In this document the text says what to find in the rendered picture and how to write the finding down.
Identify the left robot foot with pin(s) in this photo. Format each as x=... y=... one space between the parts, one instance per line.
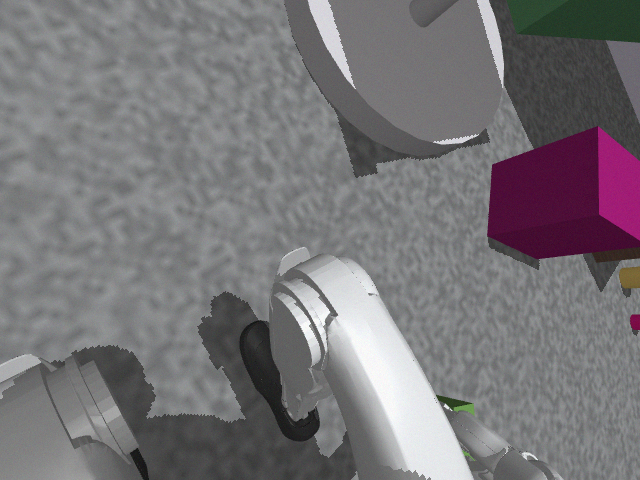
x=140 y=463

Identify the office chair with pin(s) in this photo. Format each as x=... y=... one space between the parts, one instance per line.
x=423 y=76

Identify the right robot hand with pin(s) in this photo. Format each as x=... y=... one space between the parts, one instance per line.
x=482 y=443

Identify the right robot arm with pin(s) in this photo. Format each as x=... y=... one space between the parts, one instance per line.
x=520 y=464

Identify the right robot foot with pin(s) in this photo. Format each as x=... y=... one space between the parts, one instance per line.
x=256 y=354

